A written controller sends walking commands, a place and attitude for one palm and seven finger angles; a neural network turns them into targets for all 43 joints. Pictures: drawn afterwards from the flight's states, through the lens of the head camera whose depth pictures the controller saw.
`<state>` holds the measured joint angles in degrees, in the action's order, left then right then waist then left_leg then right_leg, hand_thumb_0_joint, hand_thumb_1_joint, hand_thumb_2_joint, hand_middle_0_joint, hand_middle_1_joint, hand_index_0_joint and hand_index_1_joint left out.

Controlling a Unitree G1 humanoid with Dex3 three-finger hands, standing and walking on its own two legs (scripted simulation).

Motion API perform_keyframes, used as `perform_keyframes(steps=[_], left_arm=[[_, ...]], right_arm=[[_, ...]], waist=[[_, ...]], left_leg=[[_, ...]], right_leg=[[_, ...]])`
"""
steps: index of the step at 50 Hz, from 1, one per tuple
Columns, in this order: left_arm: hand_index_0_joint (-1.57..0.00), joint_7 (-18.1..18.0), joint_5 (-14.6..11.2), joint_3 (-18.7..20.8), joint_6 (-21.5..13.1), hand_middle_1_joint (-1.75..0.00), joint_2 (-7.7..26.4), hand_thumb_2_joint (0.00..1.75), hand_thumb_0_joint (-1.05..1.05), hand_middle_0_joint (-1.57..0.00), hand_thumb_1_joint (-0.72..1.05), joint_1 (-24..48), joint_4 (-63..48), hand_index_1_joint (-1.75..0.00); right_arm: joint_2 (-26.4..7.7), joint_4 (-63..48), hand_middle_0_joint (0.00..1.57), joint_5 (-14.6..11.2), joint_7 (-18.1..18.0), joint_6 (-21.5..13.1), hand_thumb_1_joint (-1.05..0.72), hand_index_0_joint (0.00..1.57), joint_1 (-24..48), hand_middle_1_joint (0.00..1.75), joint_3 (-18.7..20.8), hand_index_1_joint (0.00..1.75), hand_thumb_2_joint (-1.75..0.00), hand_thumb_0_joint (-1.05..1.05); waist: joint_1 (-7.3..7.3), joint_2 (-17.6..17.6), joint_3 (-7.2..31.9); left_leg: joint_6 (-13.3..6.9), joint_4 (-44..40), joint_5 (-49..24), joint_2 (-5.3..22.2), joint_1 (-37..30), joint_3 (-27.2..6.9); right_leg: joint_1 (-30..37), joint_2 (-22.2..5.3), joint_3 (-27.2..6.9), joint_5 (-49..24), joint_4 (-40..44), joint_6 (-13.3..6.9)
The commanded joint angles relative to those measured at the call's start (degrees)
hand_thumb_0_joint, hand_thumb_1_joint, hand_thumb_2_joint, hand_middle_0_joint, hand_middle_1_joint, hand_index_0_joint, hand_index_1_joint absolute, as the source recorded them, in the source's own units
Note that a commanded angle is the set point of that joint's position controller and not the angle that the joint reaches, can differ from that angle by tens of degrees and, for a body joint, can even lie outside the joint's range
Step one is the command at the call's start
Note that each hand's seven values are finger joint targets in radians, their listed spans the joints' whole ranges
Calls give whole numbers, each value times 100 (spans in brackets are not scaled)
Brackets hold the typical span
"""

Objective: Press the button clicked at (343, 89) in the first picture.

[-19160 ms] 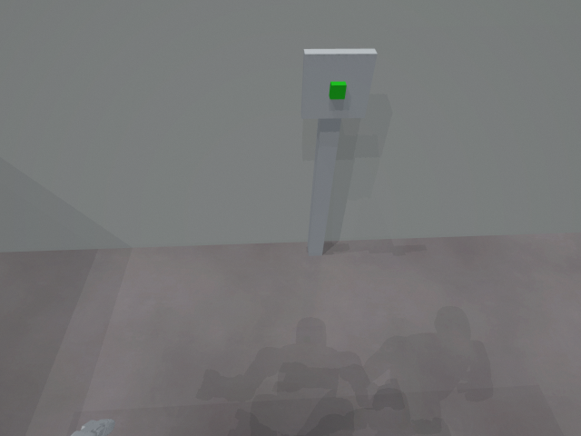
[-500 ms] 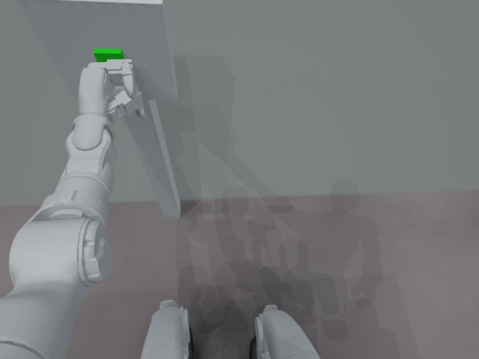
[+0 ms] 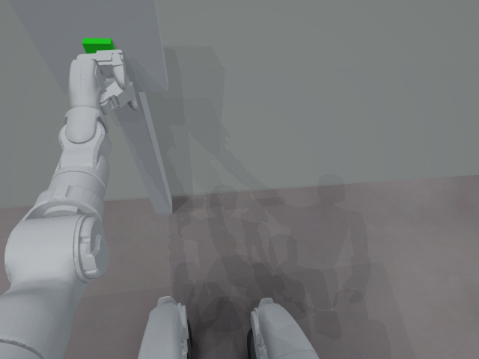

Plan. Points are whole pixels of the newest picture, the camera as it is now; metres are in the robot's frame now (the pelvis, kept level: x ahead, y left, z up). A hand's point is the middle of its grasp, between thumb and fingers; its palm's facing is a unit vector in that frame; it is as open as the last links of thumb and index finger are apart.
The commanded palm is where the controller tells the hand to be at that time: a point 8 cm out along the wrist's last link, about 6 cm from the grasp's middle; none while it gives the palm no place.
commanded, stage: pull the fist back off the button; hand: left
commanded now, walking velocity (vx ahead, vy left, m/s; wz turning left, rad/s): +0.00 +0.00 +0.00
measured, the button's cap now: (101, 48) +0.58 +0.17 +0.13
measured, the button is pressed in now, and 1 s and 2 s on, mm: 8 0 0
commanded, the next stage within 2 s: draw the hand back to the body in 0.78 s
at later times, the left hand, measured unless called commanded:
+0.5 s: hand (123, 118) +0.47 +0.14 +0.09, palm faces +0.02 -1.00 +0.00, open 3.1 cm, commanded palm +0.44 +0.18 +0.09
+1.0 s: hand (123, 133) +0.44 +0.13 +0.10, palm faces +0.00 -1.00 -0.01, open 3.1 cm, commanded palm +0.39 +0.19 +0.12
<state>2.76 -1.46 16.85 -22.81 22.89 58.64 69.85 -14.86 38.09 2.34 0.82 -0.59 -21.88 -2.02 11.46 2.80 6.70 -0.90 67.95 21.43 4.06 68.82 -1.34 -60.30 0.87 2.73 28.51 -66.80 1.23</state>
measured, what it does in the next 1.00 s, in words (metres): shifts its weight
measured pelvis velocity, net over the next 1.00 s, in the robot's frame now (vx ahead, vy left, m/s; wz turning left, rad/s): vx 0.05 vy -0.02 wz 0.02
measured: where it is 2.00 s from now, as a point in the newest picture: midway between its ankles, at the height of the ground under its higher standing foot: outside the picture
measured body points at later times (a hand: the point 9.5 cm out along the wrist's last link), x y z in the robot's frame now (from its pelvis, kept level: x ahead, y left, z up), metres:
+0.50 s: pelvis +0.05 -0.01 +0.03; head +0.13 +0.00 +0.47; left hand +0.47 +0.19 +0.09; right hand +0.12 -0.27 -0.09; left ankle +0.09 +0.11 -0.63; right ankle +0.03 -0.14 -0.63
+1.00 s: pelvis +0.05 -0.02 +0.04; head +0.12 -0.02 +0.48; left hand +0.43 +0.18 +0.11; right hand +0.18 -0.27 -0.08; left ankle +0.09 +0.11 -0.63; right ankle +0.03 -0.14 -0.63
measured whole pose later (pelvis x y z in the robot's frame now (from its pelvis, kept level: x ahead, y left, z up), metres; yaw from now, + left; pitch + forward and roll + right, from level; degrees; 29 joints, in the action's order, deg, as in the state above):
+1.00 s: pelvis +0.05 -0.02 +0.04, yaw +1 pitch +15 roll -2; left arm 7.4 -10.2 8.9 -21.4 12.3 21.0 33.8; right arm -13.3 33.5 -1.0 -0.2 2.1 -14.2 -0.4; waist 3.0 2.4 7.1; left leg 1.2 59.7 23.9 3.9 50.5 -0.4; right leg -42.9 0.8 2.1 31.1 -59.4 -0.4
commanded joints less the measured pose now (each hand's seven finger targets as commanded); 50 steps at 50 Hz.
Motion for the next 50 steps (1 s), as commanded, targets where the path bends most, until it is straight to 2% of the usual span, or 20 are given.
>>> perform_keyframes(steps=[1,2,4,10,14,17,18,23,25,30,32,33,35,37,39,42,44,47,48,50], left_arm=[[-130,-99,-131,156,-331,-150,1103,90,0,-130,90,2654,-1493,-150],[-130,-80,-166,166,-366,-150,1045,90,0,-130,90,2541,-1617,-150],[-130,-50,-202,180,-364,-150,1005,90,0,-130,90,2198,-1763,-150],[-130,0,-343,132,-397,-150,708,90,0,-130,90,1329,-2149,-150],[-130,72,-453,-124,-526,-150,291,90,0,-130,90,733,-2779,-150],[-130,162,-528,-68,-544,-150,360,90,0,-130,90,125,-3101,-150],[-130,207,-574,-277,-516,-150,74,90,0,-130,90,-83,-3228,-150],[-130,293,-723,-415,-473,-150,-114,90,0,-130,90,-956,-3864,-150],[-130,328,-754,-631,-460,-150,-319,90,0,-130,90,-1092,-4116,-150],[-130,373,-827,-566,-490,-150,-214,90,0,-130,90,-1587,-4607,-150],[-130,423,-839,-733,-505,-150,-346,90,0,-130,90,-1767,-4793,-150],[-130,428,-844,-668,-485,-150,-333,90,0,-130,90,-2075,-4739,-150],[-130,440,-862,-886,-447,-150,-507,90,0,-130,90,-1794,-4790,-150],[-130,425,-864,-759,-445,-150,-346,90,0,-130,90,-1766,-4745,-150],[-130,418,-828,-941,-434,-150,-522,90,0,-130,90,-1436,-4574,-150],[-130,396,-823,-649,-465,-150,-200,90,0,-130,90,-1229,-4433,-150],[-130,420,-823,-786,-453,-150,-373,90,0,-130,90,-1120,-4298,-150],[-130,473,-939,-325,-375,-150,71,90,0,-130,90,-2283,-4964,-150],[-130,512,-986,-315,-299,-150,75,90,0,-130,90,-2678,-5197,-150],[-130,589,-1087,-497,-87,-150,-88,90,0,-130,90,-3025,-5540,-150]], right_arm=[[-1102,-391,20,-12,-80,-29,-90,20,-711,30,432,30,-90,0],[-1083,-425,20,-6,-63,-27,-90,20,-700,30,436,30,-90,0],[-1063,-457,20,-40,-59,33,-90,20,-686,30,467,30,-90,0],[-968,-555,20,-109,-51,173,-90,20,-612,30,508,30,-90,0],[-883,-655,20,-152,-21,213,-90,20,-460,30,553,30,-90,0],[-876,-702,20,-190,-47,256,-90,20,-403,30,566,30,-90,0],[-825,-749,20,-225,-37,255,-90,20,-308,30,561,30,-90,0],[-779,-841,20,-285,-48,260,-90,20,-88,30,574,30,-90,0],[-746,-864,20,-300,-54,246,-90,20,0,30,576,30,-90,0],[-730,-920,20,-310,-106,200,-90,20,221,30,565,30,-90,0],[-711,-979,20,-311,-120,170,-90,20,297,30,557,30,-90,0],[-697,-1001,20,-315,-122,167,-90,20,356,30,549,30,-90,0],[-685,-986,20,-313,-132,157,-90,20,417,30,531,30,-90,0],[-718,-971,20,-310,-167,132,-90,20,422,30,524,30,-90,0],[-679,-931,20,-311,-190,107,-90,20,507,30,499,30,-90,0],[-727,-886,20,-290,-227,64,-90,20,460,30,494,30,-90,0],[-680,-862,20,-292,-215,34,-90,20,505,30,472,30,-90,0],[-727,-1165,20,-306,-186,42,-90,20,529,30,497,30,-90,0],[-685,-1254,20,-342,-176,63,-90,20,588,30,470,30,-90,0],[-647,-1355,20,-402,-174,90,-90,20,644,30,445,30,-90,0]], waist=[[32,438,2554],[-43,575,2676],[-115,445,2760],[-298,151,2585],[-396,220,2690],[-519,50,2663],[-494,182,2632],[-616,78,2429],[-567,28,2325],[-676,-16,2285],[-680,31,2224],[-770,81,2233],[-632,-100,2030],[-643,-199,1975],[-556,-102,1837],[-616,-202,2039],[-614,40,2078],[-1015,33,2910],[-1108,90,2868],[-1014,-127,2445]], left_leg=[[-24,-1150,650,-163,-3256,-520],[-21,-1135,503,-178,-3360,-497],[-15,-1122,212,-170,-3445,-408],[-26,-1151,-390,-202,-3514,-237],[-23,-1149,-889,-224,-3842,-137],[-30,-1171,-1218,-253,-3833,-72],[-39,-1170,-1279,-278,-3869,-10],[-42,-1241,-1541,-297,-3961,30],[-49,-1247,-1539,-299,-4013,32],[-46,-1258,-1595,-321,-4053,49],[-54,-1275,-1614,-333,-4093,45],[-31,-1294,-1654,-327,-4112,50],[-49,-1286,-1466,-324,-4034,17],[-59,-1272,-1290,-339,-3889,12],[-53,-1262,-1049,-345,-3814,7],[-56,-1230,-1007,-341,-3792,-27],[-39,-1217,-1009,-357,-3834,-15],[-43,-1410,-1612,-367,-4266,39],[-33,-1514,-1754,-368,-4320,75],[-82,-1650,-1673,-372,-4228,142]], right_leg=[[-105,216,104,-82,1203,-246],[-52,222,100,-144,1179,-259],[155,233,94,-299,1249,-251],[644,269,89,-711,1383,-238],[922,289,60,-1155,1460,-242],[1326,293,23,-1615,1465,-245],[1333,283,4,-1756,1507,-222],[1632,261,-4,-2208,1562,-212],[1642,253,0,-2262,1588,-196],[1842,207,-43,-2441,1591,-190],[1877,192,-54,-2473,1584,-200],[1876,185,-43,-2486,1566,-205],[1767,180,-34,-2352,1608,-176],[1811,173,-75,-2197,1619,-186],[1626,144,-86,-1960,1643,-172],[1673,149,-112,-1852,1611,-190],[1623,131,-114,-1843,1604,-196],[2437,170,-116,-2472,1606,-224],[2619,161,-97,-2659,1650,-227],[2793,184,-82,-2793,1847,-171]])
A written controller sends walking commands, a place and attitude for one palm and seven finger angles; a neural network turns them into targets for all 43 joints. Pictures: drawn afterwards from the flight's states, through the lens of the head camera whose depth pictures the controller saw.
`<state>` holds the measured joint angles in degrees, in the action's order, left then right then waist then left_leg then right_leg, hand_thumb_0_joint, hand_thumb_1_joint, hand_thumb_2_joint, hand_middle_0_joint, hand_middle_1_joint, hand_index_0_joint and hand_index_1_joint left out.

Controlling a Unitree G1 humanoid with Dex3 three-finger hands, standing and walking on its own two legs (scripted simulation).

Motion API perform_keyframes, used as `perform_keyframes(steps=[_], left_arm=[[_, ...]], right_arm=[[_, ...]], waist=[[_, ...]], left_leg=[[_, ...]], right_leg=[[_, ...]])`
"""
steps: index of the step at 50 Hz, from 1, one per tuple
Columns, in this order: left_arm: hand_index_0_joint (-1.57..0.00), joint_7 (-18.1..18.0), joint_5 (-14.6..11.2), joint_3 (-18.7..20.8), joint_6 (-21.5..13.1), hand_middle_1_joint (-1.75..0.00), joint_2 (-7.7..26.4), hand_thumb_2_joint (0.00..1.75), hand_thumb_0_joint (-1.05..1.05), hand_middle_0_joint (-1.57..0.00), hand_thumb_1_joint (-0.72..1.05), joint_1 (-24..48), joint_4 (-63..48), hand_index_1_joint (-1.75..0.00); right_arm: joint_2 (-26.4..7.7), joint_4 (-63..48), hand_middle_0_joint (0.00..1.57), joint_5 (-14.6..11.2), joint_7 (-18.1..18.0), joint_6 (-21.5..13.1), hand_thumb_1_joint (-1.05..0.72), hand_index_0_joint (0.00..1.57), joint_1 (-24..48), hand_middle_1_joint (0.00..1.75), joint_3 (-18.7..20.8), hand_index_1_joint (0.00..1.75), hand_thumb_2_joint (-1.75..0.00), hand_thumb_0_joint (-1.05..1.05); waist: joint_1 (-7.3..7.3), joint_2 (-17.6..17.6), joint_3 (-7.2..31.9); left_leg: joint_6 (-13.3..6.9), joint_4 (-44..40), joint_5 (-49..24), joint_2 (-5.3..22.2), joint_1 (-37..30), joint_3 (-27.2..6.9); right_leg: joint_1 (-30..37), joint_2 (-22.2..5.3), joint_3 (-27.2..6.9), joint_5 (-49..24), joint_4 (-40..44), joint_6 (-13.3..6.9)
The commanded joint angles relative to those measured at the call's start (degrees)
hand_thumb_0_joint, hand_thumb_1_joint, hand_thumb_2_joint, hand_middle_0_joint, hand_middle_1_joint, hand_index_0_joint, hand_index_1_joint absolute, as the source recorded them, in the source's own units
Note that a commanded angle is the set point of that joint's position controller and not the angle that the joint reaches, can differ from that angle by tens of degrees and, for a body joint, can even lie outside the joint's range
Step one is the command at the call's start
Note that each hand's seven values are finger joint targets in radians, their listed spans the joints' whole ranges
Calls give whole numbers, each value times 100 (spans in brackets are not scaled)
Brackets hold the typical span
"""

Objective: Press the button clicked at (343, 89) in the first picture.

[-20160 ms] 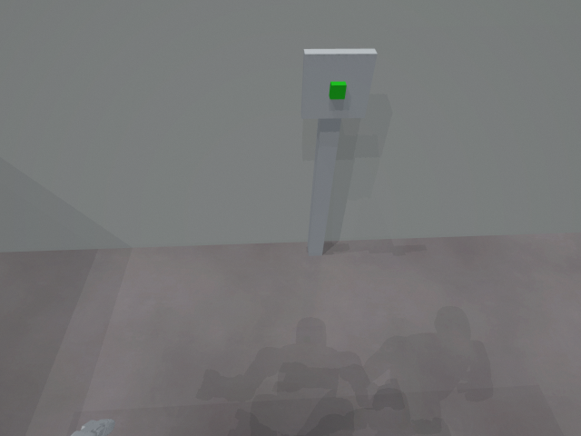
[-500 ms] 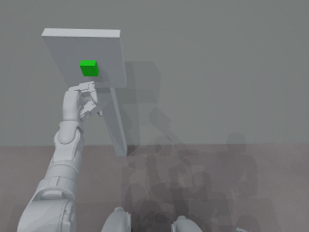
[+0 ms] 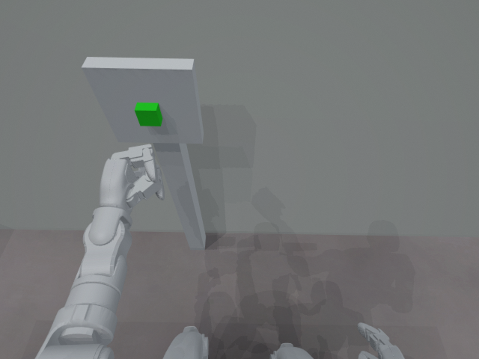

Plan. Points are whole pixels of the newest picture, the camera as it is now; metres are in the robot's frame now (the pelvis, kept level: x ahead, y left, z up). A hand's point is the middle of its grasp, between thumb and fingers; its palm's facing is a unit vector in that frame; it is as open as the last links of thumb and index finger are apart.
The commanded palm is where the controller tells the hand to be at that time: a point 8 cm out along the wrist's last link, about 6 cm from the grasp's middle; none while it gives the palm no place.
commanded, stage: draw the hand back to the body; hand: left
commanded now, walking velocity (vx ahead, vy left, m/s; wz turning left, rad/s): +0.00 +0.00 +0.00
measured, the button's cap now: (149, 113) +0.53 +0.18 +0.09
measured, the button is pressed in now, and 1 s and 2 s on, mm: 0 0 0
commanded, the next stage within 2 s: step back with the hand held close in 1.36 s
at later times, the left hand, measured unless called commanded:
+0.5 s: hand (92, 222) +0.28 +0.19 +0.14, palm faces +0.09 -0.98 -0.18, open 3.1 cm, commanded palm +0.24 +0.24 +0.16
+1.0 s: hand out of the picture +0.22 +0.24 +0.22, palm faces +0.37 -0.85 -0.37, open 3.1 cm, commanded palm +0.17 +0.29 +0.24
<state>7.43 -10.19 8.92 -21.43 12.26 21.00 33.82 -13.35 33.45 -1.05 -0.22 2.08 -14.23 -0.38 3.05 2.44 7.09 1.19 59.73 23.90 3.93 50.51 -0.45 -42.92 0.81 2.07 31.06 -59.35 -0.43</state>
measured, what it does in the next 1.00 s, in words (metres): rises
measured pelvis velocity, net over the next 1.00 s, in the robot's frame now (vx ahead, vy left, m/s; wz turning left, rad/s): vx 0.03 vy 0.01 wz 0.01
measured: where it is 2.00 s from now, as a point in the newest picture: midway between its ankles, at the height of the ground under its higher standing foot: outside the picture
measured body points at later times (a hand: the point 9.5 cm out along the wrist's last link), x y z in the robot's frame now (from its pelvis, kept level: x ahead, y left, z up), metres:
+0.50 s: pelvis +0.01 +0.00 +0.05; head +0.01 -0.01 +0.50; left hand +0.27 +0.24 +0.15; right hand +0.20 -0.23 -0.03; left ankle +0.05 +0.13 -0.67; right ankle -0.02 -0.12 -0.67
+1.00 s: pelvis +0.03 +0.01 +0.07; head +0.02 -0.02 +0.52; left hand +0.20 +0.29 +0.24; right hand +0.23 -0.20 -0.01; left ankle +0.05 +0.13 -0.67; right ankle -0.02 -0.12 -0.67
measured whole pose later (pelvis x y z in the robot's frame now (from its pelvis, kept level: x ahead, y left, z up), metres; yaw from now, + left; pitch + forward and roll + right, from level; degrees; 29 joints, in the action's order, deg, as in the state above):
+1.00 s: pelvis +0.03 +0.01 +0.07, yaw +0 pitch -4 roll +0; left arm -6.0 -3.6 13.1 -2.7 17.8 -28.0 -24.0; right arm -12.5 34.1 0.3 -4.5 -2.2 -10.4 -2.9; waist -3.6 3.7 -0.3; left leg 0.2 24.9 12.4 1.5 8.9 2.1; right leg -0.9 -1.1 0.9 17.2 -21.7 0.8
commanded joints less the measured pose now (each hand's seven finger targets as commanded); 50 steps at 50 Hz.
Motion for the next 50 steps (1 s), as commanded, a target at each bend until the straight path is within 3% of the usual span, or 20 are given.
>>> perform_keyframes(steps=[1,3,9,12,14,17,19,20,21,22,24,27,29,31,32,36,37,39,42,50], left_arm=[[-130,139,-249,401,-103,-150,1079,90,0,-130,90,549,-1864,-150],[-130,188,-333,385,47,-150,1054,90,0,-130,90,443,-1993,-150],[-130,312,-496,191,90,-150,907,90,0,-130,90,-97,-2999,-150],[-130,405,-566,321,166,-150,1080,90,0,-130,90,-495,-3247,-150],[-130,458,-586,235,266,-150,969,90,0,-130,90,-883,-3566,-150],[-130,487,-666,377,470,-150,1109,90,0,-130,90,-1301,-3840,-150],[-130,522,-695,315,604,-150,1017,90,0,-130,90,-1431,-4197,-150],[-130,-142,88,207,666,-150,1543,90,0,-130,90,-1271,-4839,-150],[-130,-490,183,150,819,-150,1278,90,0,-130,90,-1666,-4790,-150],[-130,-715,311,61,930,-150,1256,90,0,-130,90,-1841,-4907,-150],[-130,-991,455,11,1129,-150,1147,90,0,-130,90,-2179,-5008,-150],[-130,-1209,579,74,1270,-150,1231,90,0,-130,90,-2263,-5272,-150],[-130,-1285,624,-1,1331,-150,1102,90,0,-130,90,-2367,-5608,-150],[-130,-1346,657,85,1394,-150,1117,90,0,-130,90,-2637,-5798,-150],[-130,-1355,662,205,1420,-150,1222,90,0,-130,90,-2826,-5809,-150],[-130,-1405,694,347,1487,-150,1186,90,0,-130,90,-3212,-6227,-150],[-130,-1404,703,437,1500,-150,1251,90,0,-130,90,-3472,-6226,-150],[-130,-1396,698,422,1510,-150,1176,90,0,-130,90,-3604,-6513,-150],[-130,-1401,697,739,1534,-150,1364,90,0,-130,90,-4053,-6620,-150],[-130,-1414,656,1223,1405,-150,1541,90,0,-130,90,-4643,-7310,-150]], right_arm=[[-814,-903,20,-84,-95,-148,-90,20,-115,30,272,30,-90,0],[-812,-959,20,-129,-145,-158,-90,20,-19,30,245,30,-90,0],[-775,-1010,20,-163,-237,-377,-90,20,172,30,217,30,-90,0],[-819,-1017,20,-176,-272,-493,-90,20,268,30,211,30,-90,0],[-754,-1103,20,-195,-270,-574,-90,20,406,30,171,30,-90,0],[-784,-1167,20,-193,-297,-663,-90,20,490,30,140,30,-90,0],[-745,-1242,20,-223,-316,-722,-90,20,616,30,117,30,-90,0],[-671,-1253,20,-170,-462,-667,-90,20,909,30,109,30,-90,0],[-641,-1229,20,-126,-550,-666,-90,20,873,30,80,30,-90,0],[-657,-1174,20,-103,-589,-659,-90,20,860,30,69,30,-90,0],[-608,-1105,20,-86,-633,-590,-90,20,943,30,9,30,-90,0],[-612,-1031,20,-19,-687,-592,-90,20,1052,30,-28,30,-90,0],[-552,-1030,20,1,-688,-601,-90,20,1093,30,-77,30,-90,0],[-529,-1000,20,37,-677,-625,-90,20,1129,30,-98,30,-90,0],[-556,-961,20,57,-672,-652,-90,20,1172,30,-80,30,-90,0],[-507,-931,20,107,-621,-662,-90,20,1189,30,-95,30,-90,0],[-534,-906,20,129,-605,-686,-90,20,1207,30,-80,30,-90,0],[-509,-930,20,127,-561,-687,-90,20,1224,30,-94,30,-90,0],[-534,-908,20,159,-538,-712,-90,20,1246,30,-46,30,-90,0],[-492,-903,20,147,-509,-789,-90,20,1204,30,20,30,-90,0]], waist=[[-152,-338,2098],[-102,-502,1595],[-107,-68,1401],[-145,-195,1230],[-238,125,1154],[-266,-186,987],[-281,-26,859],[-449,-147,799],[-344,-173,575],[-365,-342,485],[-376,-76,291],[-378,-186,105],[-397,113,147],[-447,160,123],[-475,-59,15],[-531,125,37],[-563,-19,-37],[-568,176,-120],[-635,-81,-216],[-678,16,-228]], left_leg=[[-308,-920,-1734,-357,-2196,76],[-334,-1102,-1367,-367,-2032,99],[-330,-1447,-1255,-368,-2622,70],[-339,-1589,-1171,-374,-2724,49],[-302,-1737,-1221,-374,-2896,29],[-317,-1884,-1173,-375,-2951,0],[-300,-1987,-1132,-378,-3088,10],[-333,-2243,-1102,-414,-3419,115],[-332,-2362,-1078,-379,-3557,134],[-355,-2468,-1095,-373,-3637,117],[-332,-2717,-1123,-343,-3876,119],[-324,-3035,-1279,-338,-4192,97],[-305,-3232,-1481,-334,-4494,106],[-290,-3392,-1692,-330,-4677,101],[-292,-3446,-1731,-313,-4711,119],[-259,-3651,-2164,-300,-4977,133],[-264,-3669,-2227,-295,-4995,154],[-237,-3744,-2316,-295,-4977,140],[-255,-3747,-2428,-299,-5001,179],[-262,-3672,-2514,-308,-5000,212]], right_leg=[[1125,194,-32,-2960,1221,21],[1131,174,-68,-2637,1446,64],[1251,177,-16,-2318,1754,41],[1379,176,-34,-2161,1924,43],[1453,155,41,-2170,1939,8],[1592,166,57,-2102,2100,28],[1606,147,80,-2058,2178,25],[1587,16,-190,-1928,2726,-42],[1634,-17,-150,-1827,2867,-32],[1758,-2,-152,-1799,3025,-15],[1971,-21,-82,-1806,3159,-25],[2304,4,-41,-1923,3496,-28],[2584,-30,-2,-2118,3570,-45],[2814,-25,22,-2302,3675,-56],[2848,7,15,-2313,3828,-40],[3217,-14,51,-2697,3890,-56],[3238,12,44,-2758,3989,-46],[3365,-14,57,-2825,3960,-48],[3404,12,51,-2964,4094,-21],[3484,-21,65,-3093,4072,-2]])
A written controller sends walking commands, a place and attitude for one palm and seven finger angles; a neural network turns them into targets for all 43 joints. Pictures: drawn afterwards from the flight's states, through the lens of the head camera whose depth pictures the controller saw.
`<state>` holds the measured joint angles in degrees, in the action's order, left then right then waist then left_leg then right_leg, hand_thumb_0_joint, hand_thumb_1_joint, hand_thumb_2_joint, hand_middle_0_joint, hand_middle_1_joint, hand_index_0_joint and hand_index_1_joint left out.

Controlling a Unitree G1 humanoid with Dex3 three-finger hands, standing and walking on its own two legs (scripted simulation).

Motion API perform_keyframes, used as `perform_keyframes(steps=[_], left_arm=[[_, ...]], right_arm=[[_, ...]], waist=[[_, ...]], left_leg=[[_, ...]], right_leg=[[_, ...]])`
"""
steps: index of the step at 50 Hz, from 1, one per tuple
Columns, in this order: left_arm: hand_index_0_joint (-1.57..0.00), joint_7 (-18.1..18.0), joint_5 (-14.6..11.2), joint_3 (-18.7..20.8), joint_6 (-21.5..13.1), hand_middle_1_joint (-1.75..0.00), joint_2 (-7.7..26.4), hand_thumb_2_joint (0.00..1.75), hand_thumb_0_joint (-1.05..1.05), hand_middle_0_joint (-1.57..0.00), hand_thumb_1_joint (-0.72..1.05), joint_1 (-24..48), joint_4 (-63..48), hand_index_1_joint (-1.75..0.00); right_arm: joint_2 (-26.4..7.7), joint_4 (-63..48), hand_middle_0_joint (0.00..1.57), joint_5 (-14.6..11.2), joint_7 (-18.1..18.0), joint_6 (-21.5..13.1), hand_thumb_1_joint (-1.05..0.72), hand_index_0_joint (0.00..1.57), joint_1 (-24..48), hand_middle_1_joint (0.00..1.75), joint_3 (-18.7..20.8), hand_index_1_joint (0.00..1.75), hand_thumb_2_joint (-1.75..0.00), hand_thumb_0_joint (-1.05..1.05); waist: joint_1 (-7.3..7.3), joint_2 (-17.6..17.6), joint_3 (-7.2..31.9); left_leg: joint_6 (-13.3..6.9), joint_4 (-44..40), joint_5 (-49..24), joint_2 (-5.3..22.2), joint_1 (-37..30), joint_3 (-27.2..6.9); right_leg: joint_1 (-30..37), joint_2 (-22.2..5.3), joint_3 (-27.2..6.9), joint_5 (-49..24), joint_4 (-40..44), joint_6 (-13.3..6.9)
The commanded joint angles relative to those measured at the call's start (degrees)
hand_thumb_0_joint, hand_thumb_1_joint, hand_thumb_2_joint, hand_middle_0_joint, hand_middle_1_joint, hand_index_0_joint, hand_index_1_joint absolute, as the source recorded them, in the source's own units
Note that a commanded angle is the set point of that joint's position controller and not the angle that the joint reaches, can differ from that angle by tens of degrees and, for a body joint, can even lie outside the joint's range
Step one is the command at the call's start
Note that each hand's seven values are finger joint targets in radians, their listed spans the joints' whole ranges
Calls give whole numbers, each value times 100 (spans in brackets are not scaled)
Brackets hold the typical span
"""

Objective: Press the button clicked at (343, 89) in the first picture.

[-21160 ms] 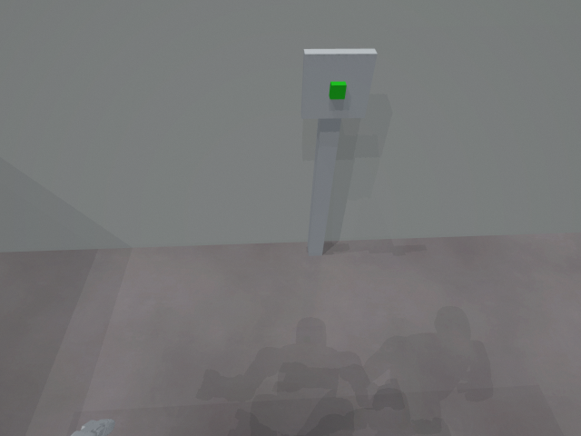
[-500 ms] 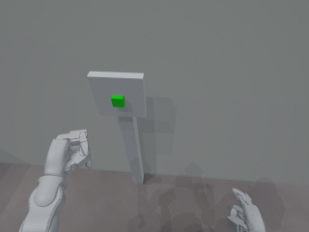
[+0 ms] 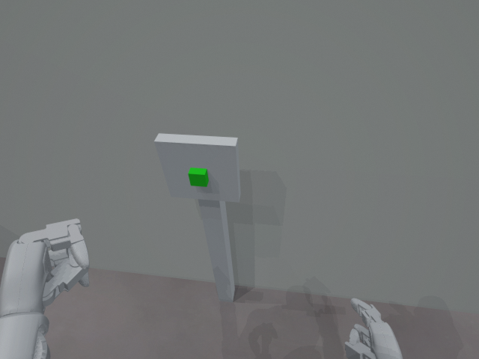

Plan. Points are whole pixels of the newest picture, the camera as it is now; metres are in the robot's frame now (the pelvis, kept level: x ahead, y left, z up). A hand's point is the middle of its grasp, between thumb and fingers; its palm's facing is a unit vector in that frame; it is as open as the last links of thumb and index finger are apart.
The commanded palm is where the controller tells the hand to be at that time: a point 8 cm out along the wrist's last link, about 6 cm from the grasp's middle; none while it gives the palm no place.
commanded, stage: draw the hand back to the body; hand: left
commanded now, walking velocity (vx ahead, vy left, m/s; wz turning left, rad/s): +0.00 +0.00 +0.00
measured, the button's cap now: (199, 176) +0.49 +0.16 +0.02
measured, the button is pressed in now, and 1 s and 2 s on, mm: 0 0 0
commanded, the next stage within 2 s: step back with the hand held close in 0.36 s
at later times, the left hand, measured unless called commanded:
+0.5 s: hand (70, 271) +0.17 +0.23 +0.16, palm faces +0.41 -0.83 -0.38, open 3.1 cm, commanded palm +0.13 +0.27 +0.17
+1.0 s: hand (34, 302) +0.13 +0.26 +0.16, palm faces +0.31 -0.81 -0.49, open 3.1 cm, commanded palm +0.07 +0.30 +0.17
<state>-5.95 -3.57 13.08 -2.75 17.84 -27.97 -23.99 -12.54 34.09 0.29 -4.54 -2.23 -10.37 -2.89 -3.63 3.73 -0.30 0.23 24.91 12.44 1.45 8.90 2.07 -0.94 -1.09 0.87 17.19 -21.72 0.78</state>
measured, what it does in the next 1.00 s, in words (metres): shifts its weight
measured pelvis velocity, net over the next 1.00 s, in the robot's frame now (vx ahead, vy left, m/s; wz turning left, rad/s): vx -0.06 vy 0.02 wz -0.01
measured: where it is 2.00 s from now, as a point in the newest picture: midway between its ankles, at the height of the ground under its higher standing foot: outside the picture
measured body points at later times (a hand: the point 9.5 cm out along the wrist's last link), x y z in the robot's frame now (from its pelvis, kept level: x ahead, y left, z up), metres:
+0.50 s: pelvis +0.00 -0.01 +0.00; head -0.03 -0.03 +0.45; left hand +0.14 +0.27 +0.18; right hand +0.19 -0.22 -0.08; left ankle +0.01 +0.12 -0.74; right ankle -0.06 -0.13 -0.74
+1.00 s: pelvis -0.06 +0.02 -0.01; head -0.04 +0.02 +0.44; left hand +0.11 +0.30 +0.18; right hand +0.12 -0.22 -0.08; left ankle +0.01 +0.12 -0.74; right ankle -0.06 -0.13 -0.74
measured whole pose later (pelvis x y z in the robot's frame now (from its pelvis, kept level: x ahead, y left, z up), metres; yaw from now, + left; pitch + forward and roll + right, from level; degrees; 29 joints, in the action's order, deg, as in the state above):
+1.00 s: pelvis -0.06 +0.02 -0.01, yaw -1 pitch +0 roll -2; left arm -7.3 -3.3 21.0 -10.1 23.5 -36.6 -33.5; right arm -12.9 29.8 -0.8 -4.7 1.1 -9.9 0.4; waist 0.1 2.0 -2.5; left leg -1.5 28.3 8.1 1.7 20.6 2.5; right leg -13.5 -1.0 0.2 13.4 -26.8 2.2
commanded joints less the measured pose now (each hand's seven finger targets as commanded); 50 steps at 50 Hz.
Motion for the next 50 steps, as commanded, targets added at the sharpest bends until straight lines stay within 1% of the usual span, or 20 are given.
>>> perform_keyframes(steps=[1,4,5,7,8,10,12,18,23,24,25,26,29,31,34,37,38,43,47,50], left_arm=[[-130,-85,-13,916,-480,-150,1070,90,0,-130,90,152,-1607,-150],[-130,-89,-39,1081,-542,-150,1114,90,0,-130,90,-68,-1721,-150],[-130,-80,-23,988,-544,-150,984,90,0,-130,90,-107,-1584,-150],[-130,-56,-16,829,-524,-150,826,90,0,-130,90,-53,-1415,-150],[-130,-63,-12,829,-522,-150,845,90,0,-130,90,10,-1381,-150],[-130,-81,-10,880,-543,-150,895,90,0,-130,90,75,-1376,-150],[-130,-97,10,962,-552,-150,1024,90,0,-130,90,141,-1443,-150],[-130,-103,3,934,-593,-150,992,90,0,-130,90,116,-1646,-150],[-130,-94,-20,943,-592,-150,950,90,0,-130,90,4,-1512,-150],[-130,-94,-5,867,-572,-150,916,90,0,-130,90,322,-1454,-150],[-130,-116,27,1568,-763,-150,1615,90,0,-130,90,699,-1784,-150],[-130,-69,35,1310,-769,-150,1281,90,0,-130,90,203,-1284,-150],[-130,-22,49,1153,-846,-150,1095,90,0,-130,90,-326,-1326,-150],[-130,-33,47,1156,-875,-150,1131,90,0,-130,90,-476,-1597,-150],[-130,-73,12,1366,-883,-150,1310,90,0,-130,90,-764,-1820,-150],[-130,-121,-18,1542,-897,-150,1492,90,0,-130,90,-852,-1973,-150],[-130,-136,-35,1490,-891,-150,1421,90,0,-130,90,-908,-1932,-150],[-130,-200,-28,1470,-978,-150,1403,90,0,-130,90,-935,-2032,-150],[-130,-256,16,1579,-1115,-150,1475,90,0,-130,90,-983,-2107,-150],[-130,-276,55,1519,-1207,-150,1340,90,0,-130,90,-968,-2131,-150]], right_arm=[[-579,-985,20,9,-86,-383,-90,20,821,30,291,30,-90,0],[-566,-982,20,-14,-107,-438,-90,20,838,30,316,30,-90,0],[-571,-935,20,1,-108,-448,-90,20,784,30,320,30,-90,0],[-606,-916,20,-10,-102,-467,-90,20,773,30,353,30,-90,0],[-619,-903,20,-6,-110,-457,-90,20,758,30,359,30,-90,0],[-613,-905,20,1,-134,-466,-90,20,763,30,372,30,-90,0],[-617,-886,20,16,-155,-490,-90,20,780,30,371,30,-90,0],[-553,-883,20,3,-158,-547,-90,20,815,30,343,30,-90,0],[-548,-869,20,11,-154,-557,-90,20,800,30,347,30,-90,0],[-573,-845,20,17,-157,-542,-90,20,791,30,342,30,-90,0],[-734,-1016,20,8,-111,-355,-90,20,666,30,393,30,-90,0],[-664,-919,20,19,-101,-248,-90,20,717,30,398,30,-90,0],[-676,-1033,20,12,-70,-45,-90,20,699,30,457,30,-90,0],[-713,-1123,20,-6,-62,41,-90,20,676,30,493,30,-90,0],[-689,-1245,20,-35,-70,143,-90,20,680,30,518,30,-90,0],[-716,-1296,20,-53,-84,201,-90,20,695,30,558,30,-90,0],[-683,-1316,20,-75,-82,223,-90,20,665,30,551,30,-90,0],[-731,-1342,20,-92,-88,169,-90,20,612,30,589,30,-90,0],[-779,-1338,20,-75,-108,36,-90,20,644,30,613,30,-90,0],[-804,-1347,20,-79,-92,-62,-90,20,594,30,593,30,-90,0]], waist=[[-39,-77,557],[-54,-153,374],[-26,-93,376],[20,-335,146],[27,-203,162],[-2,-354,214],[-21,-270,240],[-30,34,270],[-26,-111,156],[14,-64,123],[264,-275,-257],[286,-546,-190],[298,-403,199],[307,-106,554],[261,-167,968],[249,-152,1058],[274,-172,987],[312,-25,830],[311,186,671],[348,244,486]], left_leg=[[-172,-171,-1360,-59,-848,-21],[-175,-152,-1274,-50,-784,6],[-186,-139,-1309,-60,-810,26],[-185,-175,-1201,-44,-776,21],[-193,-195,-1167,-36,-801,28],[-212,-199,-1144,-50,-820,23],[-213,-196,-1102,-70,-838,31],[-188,-175,-1184,-68,-837,42],[-176,-219,-1095,-49,-817,36],[-173,-240,-1055,-51,-822,37],[-272,30,-857,50,-423,-7],[-268,121,-847,26,-356,-60],[-265,111,-1284,77,-389,-54],[-260,77,-1743,131,-474,-35],[-264,75,-2447,215,-528,-95],[-251,96,-2500,250,-456,-103],[-252,69,-2466,276,-328,-144],[-244,-111,-1576,338,121,-233],[-306,-467,-78,410,826,-410],[-369,-708,994,510,1591,-624]], right_leg=[[-710,163,161,-1728,308,-119],[-780,167,158,-1692,349,-104],[-798,158,157,-1725,330,-102],[-927,183,170,-1593,441,-80],[-922,159,155,-1540,407,-77],[-909,157,151,-1521,402,-68],[-882,154,124,-1497,460,-76],[-822,132,96,-1604,409,-95],[-868,155,109,-1498,462,-89],[-906,160,108,-1455,471,-85],[-1496,-106,-186,-1580,775,-9],[-1488,-194,-142,-1606,785,-11],[-1354,-229,-68,-1953,555,13],[-1210,-187,-33,-2146,351,35],[-1002,-100,75,-2383,33,59],[-1047,-64,71,-2359,-68,68],[-1045,-65,74,-2295,-118,71],[-1141,-10,28,-1595,-197,63],[-1020,91,-28,-874,-321,44],[-763,143,-58,-472,-545,31]])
